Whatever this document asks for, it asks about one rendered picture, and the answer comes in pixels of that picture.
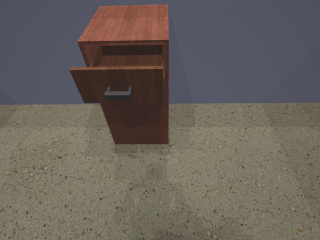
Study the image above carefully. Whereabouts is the handle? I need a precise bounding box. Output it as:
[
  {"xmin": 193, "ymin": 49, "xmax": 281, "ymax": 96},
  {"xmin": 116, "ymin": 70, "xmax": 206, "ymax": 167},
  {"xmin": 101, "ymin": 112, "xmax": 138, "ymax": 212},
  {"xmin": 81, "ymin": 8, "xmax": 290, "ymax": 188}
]
[{"xmin": 104, "ymin": 86, "xmax": 132, "ymax": 100}]

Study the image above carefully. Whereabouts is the drawer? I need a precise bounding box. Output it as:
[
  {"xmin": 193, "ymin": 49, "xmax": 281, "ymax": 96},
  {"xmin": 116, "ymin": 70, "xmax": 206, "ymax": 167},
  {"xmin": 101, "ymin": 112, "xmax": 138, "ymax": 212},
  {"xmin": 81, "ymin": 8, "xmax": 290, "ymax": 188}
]
[{"xmin": 69, "ymin": 44, "xmax": 164, "ymax": 103}]

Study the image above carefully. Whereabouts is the cabinet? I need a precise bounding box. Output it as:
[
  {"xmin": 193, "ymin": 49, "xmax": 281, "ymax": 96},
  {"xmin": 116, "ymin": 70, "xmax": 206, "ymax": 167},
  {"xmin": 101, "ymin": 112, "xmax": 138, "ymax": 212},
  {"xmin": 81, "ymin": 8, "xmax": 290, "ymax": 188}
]
[{"xmin": 77, "ymin": 4, "xmax": 169, "ymax": 144}]

